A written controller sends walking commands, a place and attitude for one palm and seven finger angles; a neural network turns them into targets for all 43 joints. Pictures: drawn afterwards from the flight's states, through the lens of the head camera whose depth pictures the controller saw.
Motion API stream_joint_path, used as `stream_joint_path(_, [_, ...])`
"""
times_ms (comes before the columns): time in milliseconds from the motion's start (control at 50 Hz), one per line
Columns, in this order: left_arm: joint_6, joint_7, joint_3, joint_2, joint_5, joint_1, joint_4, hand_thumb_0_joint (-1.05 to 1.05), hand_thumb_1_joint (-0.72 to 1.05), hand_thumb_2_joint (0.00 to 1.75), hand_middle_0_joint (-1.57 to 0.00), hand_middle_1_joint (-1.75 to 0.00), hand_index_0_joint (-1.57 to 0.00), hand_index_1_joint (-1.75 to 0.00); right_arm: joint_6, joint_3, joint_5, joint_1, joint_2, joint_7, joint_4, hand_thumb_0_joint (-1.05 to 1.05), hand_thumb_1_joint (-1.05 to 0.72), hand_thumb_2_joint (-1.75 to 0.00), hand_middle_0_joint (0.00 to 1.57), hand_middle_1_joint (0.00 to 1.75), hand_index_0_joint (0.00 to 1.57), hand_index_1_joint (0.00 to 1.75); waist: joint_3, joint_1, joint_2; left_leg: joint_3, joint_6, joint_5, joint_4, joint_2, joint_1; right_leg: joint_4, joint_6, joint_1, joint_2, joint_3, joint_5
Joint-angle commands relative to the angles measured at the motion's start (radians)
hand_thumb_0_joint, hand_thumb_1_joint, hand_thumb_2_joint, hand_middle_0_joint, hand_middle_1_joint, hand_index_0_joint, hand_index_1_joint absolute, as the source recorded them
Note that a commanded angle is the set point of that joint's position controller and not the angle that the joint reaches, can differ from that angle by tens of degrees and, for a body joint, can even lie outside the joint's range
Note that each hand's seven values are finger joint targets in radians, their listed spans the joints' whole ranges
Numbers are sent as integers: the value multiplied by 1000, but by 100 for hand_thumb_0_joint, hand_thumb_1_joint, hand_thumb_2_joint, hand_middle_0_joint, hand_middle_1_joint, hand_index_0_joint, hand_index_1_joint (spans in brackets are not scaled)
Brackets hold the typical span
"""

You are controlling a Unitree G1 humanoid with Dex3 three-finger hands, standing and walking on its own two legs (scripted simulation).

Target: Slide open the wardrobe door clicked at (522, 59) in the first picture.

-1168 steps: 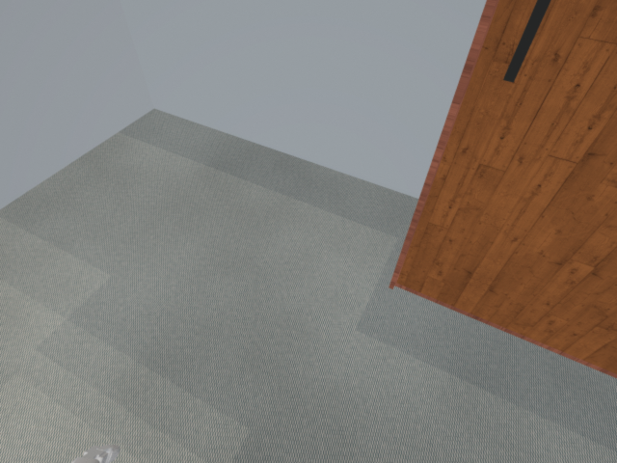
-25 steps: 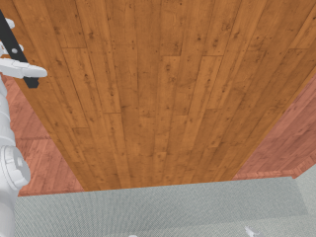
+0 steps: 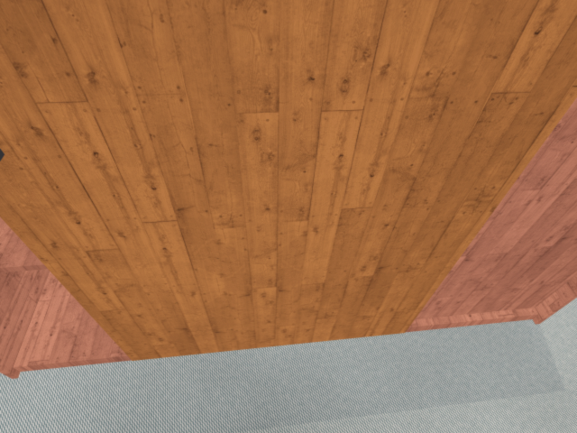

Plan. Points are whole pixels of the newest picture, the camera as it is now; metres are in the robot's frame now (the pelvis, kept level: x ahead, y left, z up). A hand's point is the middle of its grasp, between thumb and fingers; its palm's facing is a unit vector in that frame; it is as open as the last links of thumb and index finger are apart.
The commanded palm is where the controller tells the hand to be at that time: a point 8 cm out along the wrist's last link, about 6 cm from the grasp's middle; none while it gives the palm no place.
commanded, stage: slip the hand off the handle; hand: left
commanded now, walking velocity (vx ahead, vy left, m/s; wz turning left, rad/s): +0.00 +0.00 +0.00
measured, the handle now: out of the picture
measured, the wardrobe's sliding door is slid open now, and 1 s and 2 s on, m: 0.37 0.37 0.37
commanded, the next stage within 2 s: relax the arm and regain balance in 1.92 s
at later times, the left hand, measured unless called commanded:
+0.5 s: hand out of the picture +0.36 +0.38 +0.23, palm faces +0.51 -0.83 -0.22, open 16.3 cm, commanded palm +0.27 +0.42 +0.24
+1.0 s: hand out of the picture +0.29 +0.39 +0.24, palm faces +0.51 -0.85 -0.15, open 14.7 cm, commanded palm +0.24 +0.42 +0.24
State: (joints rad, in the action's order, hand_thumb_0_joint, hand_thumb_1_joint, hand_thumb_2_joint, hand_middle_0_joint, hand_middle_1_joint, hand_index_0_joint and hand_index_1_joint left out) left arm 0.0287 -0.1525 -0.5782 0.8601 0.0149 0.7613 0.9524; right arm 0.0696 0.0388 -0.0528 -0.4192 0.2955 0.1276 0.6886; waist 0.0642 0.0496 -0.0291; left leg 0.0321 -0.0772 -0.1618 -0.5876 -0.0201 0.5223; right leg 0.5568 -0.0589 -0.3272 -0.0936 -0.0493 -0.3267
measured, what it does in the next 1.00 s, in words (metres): shifts its weight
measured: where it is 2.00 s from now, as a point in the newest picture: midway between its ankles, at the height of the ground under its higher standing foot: outside the picture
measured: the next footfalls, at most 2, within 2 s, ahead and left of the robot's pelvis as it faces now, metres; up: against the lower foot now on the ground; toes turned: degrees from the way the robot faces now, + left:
none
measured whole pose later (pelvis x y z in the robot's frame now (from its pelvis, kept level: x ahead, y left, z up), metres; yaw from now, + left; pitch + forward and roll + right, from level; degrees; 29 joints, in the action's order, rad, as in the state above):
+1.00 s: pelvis +0.02 +0.05 +0.01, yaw +5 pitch +0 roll -2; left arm -0.32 -0.06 -0.44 0.50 -0.19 0.26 -0.06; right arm 0.12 0.11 -0.05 -0.11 0.21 0.15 0.65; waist 0.04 -0.09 -0.03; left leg -0.01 -0.13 -0.14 -0.46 -0.14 0.31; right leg 0.45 -0.02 -0.10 -0.01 -0.01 -0.34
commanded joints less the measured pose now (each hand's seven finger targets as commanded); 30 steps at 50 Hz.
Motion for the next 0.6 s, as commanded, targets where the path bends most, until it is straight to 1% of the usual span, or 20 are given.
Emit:
stream_joint_path(0, [58,-29,-56,298,-87,244,-395,0,-55,20,-25,-115,-25,-115,53,-64,-10,67,158,14,-142,0,-90,-90,20,30,20,30,242,-44,-100,-117,4,41,74,48,-405,-136,26,-113,57,65,95])
stream_joint_path(20, [55,-30,-71,291,-106,194,-445,0,-55,20,-25,-115,-25,-115,56,-65,-10,74,156,17,-147,0,-90,-90,20,30,20,30,249,-58,-103,-112,2,76,71,49,-420,-141,24,-89,62,66,122])
stream_joint_path(60, [34,-27,-132,327,-120,130,-561,0,-55,20,-25,-115,-25,-115,67,-63,-10,101,153,15,-160,0,-90,-90,20,30,20,30,286,-78,-144,-114,5,128,75,45,-454,-127,22,-70,58,59,156])
stream_joint_path(100, [3,-16,-118,276,-131,82,-664,0,-55,20,-25,-115,-25,-115,79,-57,-11,138,137,12,-177,0,-90,-90,20,30,20,30,265,-82,-172,-128,11,135,88,48,-482,-123,19,-80,57,44,152])
stream_joint_path(120, [-15,-7,-127,267,-140,12,-691,0,-55,20,-25,-115,-25,-115,79,-55,-12,144,133,14,-184,0,-90,-90,20,30,20,30,258,-96,-164,-124,10,148,89,49,-479,-129,17,-58,62,45,164])
stream_joint_path(140, [-35,-2,-140,263,-147,-23,-712,0,-55,20,-25,-115,-25,-115,84,-51,-12,156,132,13,-187,0,-90,-90,20,30,20,30,251,-93,-154,-131,12,148,98,48,-481,-126,19,-59,55,39,167])
stream_joint_path(160, [-53,1,-121,232,-155,-23,-748,0,-55,20,-25,-115,-25,-115,88,-49,-13,171,128,13,-195,0,-90,-90,20,30,20,30,254,-88,-150,-128,13,150,97,47,-488,-127,22,-60,56,38,174])
stream_joint_path(180, [-64,8,-167,265,-159,-52,-780,0,-55,20,-25,-115,-25,-115,90,-54,-11,171,131,12,-195,0,-90,-90,20,30,20,30,274,-96,-135,-136,17,179,99,50,-497,-121,22,-43,55,31,190])
stream_joint_path(220, [-88,21,-190,250,-168,-166,-875,0,-55,20,-25,-115,-25,-115,90,-49,-10,198,117,8,-216,0,-90,-90,20,30,20,30,295,-122,-140,-125,21,273,92,52,-527,-118,19,-1,60,28,249])
stream_joint_path(260, [-115,29,-178,203,-183,-204,-967,0,-55,20,-25,-115,-25,-115,91,-41,-10,228,104,-1,-234,0,-90,-90,20,30,20,30,306,-120,-146,-133,31,342,94,53,-552,-106,22,2,55,17,284])
stream_joint_path(280, [-126,36,-197,197,-190,-249,-1002,0,-55,20,-25,-115,-25,-115,90,-43,-8,237,101,-4,-239,0,-90,-90,20,30,20,30,312,-123,-134,-139,37,382,95,60,-571,-104,24,4,53,11,291])
stream_joint_path(320, [-142,51,-218,169,-207,-386,-1117,0,-55,20,-25,-115,-25,-115,84,-39,-4,259,88,-10,-260,0,-90,-90,20,30,20,30,344,-149,-146,-130,46,501,85,64,-610,-107,23,43,59,11,343])
stream_joint_path(340, [-154,58,-249,177,-218,-424,-1171,0,-55,20,-25,-115,-25,-115,81,-41,-2,260,87,-16,-262,0,-90,-90,20,30,20,30,367,-147,-152,-134,55,589,78,67,-627,-97,26,57,55,8,388])
stream_joint_path(360, [-169,60,-248,153,-228,-469,-1215,0,-55,20,-25,-115,-25,-115,76,-40,-2,270,81,-21,-269,0,-90,-90,20,30,20,30,371,-149,-135,-136,62,643,73,72,-642,-95,29,59,54,3,409])
stream_joint_path(420, [-198,79,-257,107,-252,-571,-1291,0,-55,20,-25,-115,-25,-115,66,-32,-2,295,67,-27,-269,0,-90,-90,20,30,20,30,323,-158,-131,-130,78,655,84,79,-632,-106,27,63,56,-9,396])
stream_joint_path(460, [-213,95,-302,122,-264,-631,-1368,0,-55,20,-25,-115,-25,-115,61,-37,-1,303,66,-33,-271,0,-90,-90,20,30,20,30,328,-163,-158,-134,87,691,96,80,-632,-105,25,85,58,-15,407])
stream_joint_path(480, [-222,104,-309,109,-268,-673,-1400,0,-55,20,-25,-115,-25,-115,58,-38,1,310,61,-35,-273,0,-90,-90,20,30,20,30,324,-165,-170,-138,91,716,101,84,-645,-107,23,85,60,-19,398])
stream_joint_path(520, [-235,123,-316,97,-272,-715,-1433,0,-55,20,-25,-115,-25,-115,56,-34,3,314,57,-38,-259,0,-90,-90,20,30,20,30,296,-167,-162,-141,99,740,107,89,-647,-118,19,85,60,-24,381])
stream_joint_path(540, [-245,123,-288,41,-282,-742,-1453,0,-55,20,-25,-115,-25,-115,59,-38,3,317,55,-38,-261,0,-90,-90,20,30,20,30,273,-156,-168,-147,102,728,114,90,-643,-120,20,70,61,-28,361])
stream_joint_path(580, [-274,121,-271,-2,-302,-798,-1474,0,-55,20,-25,-115,-25,-115,62,-40,1,328,57,-37,-249,0,-90,-90,20,30,20,30,219,-146,-173,-160,106,683,129,90,-649,-138,19,48,64,-31,316])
